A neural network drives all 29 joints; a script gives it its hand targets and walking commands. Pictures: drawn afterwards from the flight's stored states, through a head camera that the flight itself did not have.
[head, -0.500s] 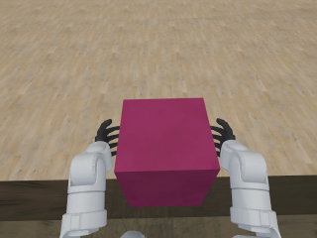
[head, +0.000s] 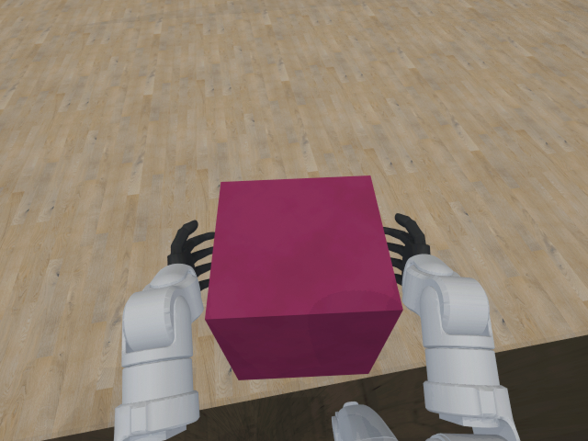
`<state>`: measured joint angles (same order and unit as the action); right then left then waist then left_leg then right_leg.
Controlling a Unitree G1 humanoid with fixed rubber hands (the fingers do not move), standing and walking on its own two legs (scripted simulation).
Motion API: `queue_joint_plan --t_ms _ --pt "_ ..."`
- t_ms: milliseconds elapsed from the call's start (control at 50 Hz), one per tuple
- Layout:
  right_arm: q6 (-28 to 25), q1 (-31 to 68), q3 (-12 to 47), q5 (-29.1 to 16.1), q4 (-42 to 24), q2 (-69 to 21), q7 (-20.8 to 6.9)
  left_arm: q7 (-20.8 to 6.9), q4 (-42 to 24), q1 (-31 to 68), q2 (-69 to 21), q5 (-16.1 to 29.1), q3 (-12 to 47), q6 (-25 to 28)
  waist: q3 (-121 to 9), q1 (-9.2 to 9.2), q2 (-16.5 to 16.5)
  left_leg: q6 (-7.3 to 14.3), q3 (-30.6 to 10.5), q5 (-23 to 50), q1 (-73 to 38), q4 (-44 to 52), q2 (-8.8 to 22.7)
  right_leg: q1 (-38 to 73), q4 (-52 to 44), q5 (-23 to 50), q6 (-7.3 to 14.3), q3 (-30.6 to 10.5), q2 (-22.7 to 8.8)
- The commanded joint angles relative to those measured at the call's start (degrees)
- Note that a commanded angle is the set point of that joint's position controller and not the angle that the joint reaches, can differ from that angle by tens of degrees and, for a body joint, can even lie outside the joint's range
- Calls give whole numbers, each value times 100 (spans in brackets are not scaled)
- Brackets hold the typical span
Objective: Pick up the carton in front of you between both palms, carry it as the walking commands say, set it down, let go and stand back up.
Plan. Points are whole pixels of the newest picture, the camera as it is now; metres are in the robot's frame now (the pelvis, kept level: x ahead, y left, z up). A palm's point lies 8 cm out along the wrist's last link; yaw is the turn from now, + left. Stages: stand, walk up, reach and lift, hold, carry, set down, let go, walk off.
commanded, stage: carry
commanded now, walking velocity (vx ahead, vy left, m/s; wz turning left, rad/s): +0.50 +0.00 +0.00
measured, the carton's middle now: (300, 284) +0.34 -0.03 -0.01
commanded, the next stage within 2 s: none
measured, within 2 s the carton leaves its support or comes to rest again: neither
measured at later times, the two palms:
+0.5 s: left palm (216, 162) +0.65 +0.11 -0.02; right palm (356, 149) +0.67 -0.19 -0.03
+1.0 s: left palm (231, 103) +1.02 +0.10 -0.13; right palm (333, 98) +1.00 -0.20 -0.12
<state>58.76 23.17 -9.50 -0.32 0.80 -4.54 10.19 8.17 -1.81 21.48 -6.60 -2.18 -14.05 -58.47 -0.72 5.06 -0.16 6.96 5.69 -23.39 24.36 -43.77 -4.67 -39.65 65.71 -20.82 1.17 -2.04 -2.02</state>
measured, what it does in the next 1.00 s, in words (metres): goes down: right foot 0.10 m lower, then left foot 0.10 m lower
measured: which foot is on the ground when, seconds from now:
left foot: down 0.00-0.24, up 0.26-0.70, down 0.72-1.00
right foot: up 0.00-0.22, down 0.24-0.74, up 0.76-1.00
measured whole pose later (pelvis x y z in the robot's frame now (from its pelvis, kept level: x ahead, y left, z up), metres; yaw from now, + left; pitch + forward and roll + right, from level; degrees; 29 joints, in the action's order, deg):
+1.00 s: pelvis +0.69 -0.03 -0.18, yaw +0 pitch +5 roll +0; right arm 57.8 21.6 -10.7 -1.5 -3.9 -4.9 10.3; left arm 8.2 -6.0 20.6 -7.5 -2.1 -13.0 -57.7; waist 1.8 4.7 0.5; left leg 5.9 4.8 -19.3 18.6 -32.4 -3.4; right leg -45.3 64.1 -18.8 0.9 -0.1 -3.1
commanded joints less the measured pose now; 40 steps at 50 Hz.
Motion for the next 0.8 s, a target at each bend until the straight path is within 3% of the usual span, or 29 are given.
queue_joint_plan --t_ms 0,60,120,140,160,180,200,220,240,260,300,320,340,360,400,420,460,500,540,580,620,640,660,680,700,720,740,760,780 --pt "-430 3861 4152 -1934 -1033 -5469 -870 -531 -825 3492 -4728 1241 3939 364 -2550 144 -333 729 -1948 2915 -2439 397 1340 -386 -1563 2678 178 117 -102" --pt "-455 3555 4182 -1950 -1032 -5256 -882 -476 -1030 3384 -4543 1223 4046 391 -2174 282 -397 509 -1414 1921 -1992 320 858 457 -3334 3782 191 514 163" --pt "-425 3305 4097 -1777 -1039 -4896 -787 -441 -1071 3147 -4155 1199 4047 304 -2011 255 -597 327 -1315 2355 -1989 -461 856 1337 -3990 3758 227 942 360" --pt "-365 3214 4082 -1712 -1001 -4800 -738 -417 -1002 2959 -3952 1153 3957 261 -1999 55 -536 224 -1099 2522 -1961 -1053 796 1776 -4391 4010 262 966 331" --pt "-290 3079 4018 -1611 -912 -4645 -690 -378 -838 2695 -3715 1059 3798 191 -2271 -328 -245 50 -824 2970 -1666 -1889 717 2777 -4505 4031 316 985 288" --pt "-214 3037 3928 -1567 -882 -4485 -651 -336 -774 2515 -3516 980 3628 119 -2573 -773 141 -160 -582 2445 -804 -3074 743 4012 -4055 4049 446 564 -124" --pt "-120 3006 3795 -1502 -800 -4333 -601 -294 -578 2406 -3258 943 3464 37 -2572 -1025 1211 -424 -373 -831 1187 -4455 281 5430 -3006 5738 741 -425 -970" --pt "16 2795 3459 -1325 -515 -4057 -528 -222 -293 2298 -3118 992 3427 -56 -2949 -835 1544 -471 -792 -1629 2436 -4914 158 6336 -2758 5369 1222 -2219 -1704" --pt "35 2643 3371 -1189 -511 -3997 -463 -210 -480 2574 -3278 1172 3584 -84 -2984 -835 1399 -418 -929 -1217 2865 -4869 332 6122 -3103 3694 1510 -2580 -1895" --pt "31 2698 3200 -1104 -567 -4059 -421 -276 -569 2830 -3698 1396 3825 -70 -2720 -996 692 -434 -916 -932 3154 -4329 467 5897 -3250 3034 1611 -2444 -1691" --pt "-6 3201 3284 -1138 -755 -4440 -458 -428 -756 3448 -4275 1704 4038 23 -2228 -832 -136 -527 -926 -253 2565 -2990 708 4392 -3477 3119 1469 -2252 -1355" --pt "-45 3310 3206 -1097 -738 -4539 -489 -501 -792 3726 -4492 1843 4142 52 -2152 -786 59 -530 -906 -197 2194 -2602 743 3790 -3580 2745 1472 -2220 -1388" --pt "-78 3338 3281 -1073 -649 -4705 -516 -570 -735 3854 -4674 1923 4177 83 -1992 -803 100 -611 -829 90 2000 -2247 733 3482 -3837 2692 1500 -2142 -1348" --pt "-148 3379 3303 -1033 -794 -4829 -545 -632 -861 4034 -4869 2045 4302 142 -2131 -816 357 -643 -745 240 1901 -1994 691 3492 -3963 2723 1582 -2078 -1357" --pt "-264 3435 3441 -1025 -957 -4993 -577 -719 -894 4086 -5081 2197 4432 229 -2362 -920 553 -591 -699 1114 1756 -1491 714 3691 -3681 3239 1500 -1496 -1160" --pt "-315 3529 3485 -1007 -990 -5057 -587 -734 -898 4162 -5089 2208 4453 264 -2403 -1012 564 -515 -748 2061 2084 -1536 823 4106 -3265 3323 1333 -1180 -1008" --pt "-366 3447 3537 -972 -1079 -4961 -580 -741 -810 3972 -5096 2223 4523 311 -2193 -1150 412 -468 -504 2470 2485 -624 670 4324 -3115 2983 1039 -966 -512" --pt "-359 3267 3513 -837 -1034 -4707 -557 -735 -633 3711 -4953 2139 4478 305 -1942 -1285 177 -413 -227 3456 1880 495 472 3968 -3068 2523 994 -729 -233" --pt "-319 3093 3464 -783 -1156 -4445 -538 -703 -643 3554 -4784 2129 4457 289 -1808 -1382 322 -389 -64 4033 1095 1409 432 3726 -2824 2172 928 -602 -173" --pt "-248 2962 3375 -747 -1236 -4208 -509 -659 -701 3530 -4603 2150 4490 251 -1871 -1308 551 -285 6 4417 497 1848 432 3757 -2212 1984 857 -439 -179" --pt "-141 2897 3274 -738 -1194 -4025 -479 -612 -615 3465 -4528 2123 4432 171 -1969 -1157 429 -179 64 4495 -160 2490 411 3839 -1422 2444 715 -249 -130" --pt "-89 2777 3164 -685 -1085 -3903 -461 -590 -574 3446 -4489 2109 4414 115 -2231 -815 226 -65 90 4607 -1079 2734 412 3625 -592 2728 581 -62 19" --pt "-36 2722 3057 -627 -1048 -3752 -448 -566 -497 3468 -4413 2111 4378 68 -2609 -428 15 72 -90 4578 -2463 2328 757 2769 466 2261 412 115 59" --pt "9 2708 2999 -644 -992 -3521 -420 -532 -445 3475 -4289 2065 4257 18 -2821 -396 -733 453 -1105 6476 -3960 1127 1706 992 1756 -608 212 343 340" --pt "90 2492 2982 -608 -680 -3419 -384 -472 -161 3244 -4158 1899 4068 -88 -3252 -333 -1330 931 -2702 7382 -5273 503 2650 -756 2715 -2140 5 259 598" --pt "95 2695 3085 -774 -830 -3721 -391 -410 -341 3178 -4132 1832 3963 -88 -3714 -45 -1345 1352 -3455 5378 -5700 727 2982 -1595 3182 -2020 -99 -85 340" --pt "101 2918 3237 -1033 -858 -3941 -422 -359 -513 3329 -4149 1786 3803 -95 -3699 74 -607 1396 -3581 3504 -5575 1114 2837 -1705 2802 -1494 -22 -183 147" --pt "20 3228 3509 -1369 -1097 -4345 -489 -355 -771 3498 -4317 1748 3741 -71 -3326 61 -226 1250 -3453 2984 -4723 1393 2536 -1527 2085 -944 28 -132 17" --pt "-38 3496 3654 -1511 -1277 -4647 -560 -379 -748 3621 -4544 1665 3762 -38 -2980 -16 -1 1081 -3213 3167 -3755 1631 2216 -1087 1597 -755 -34 -57 44"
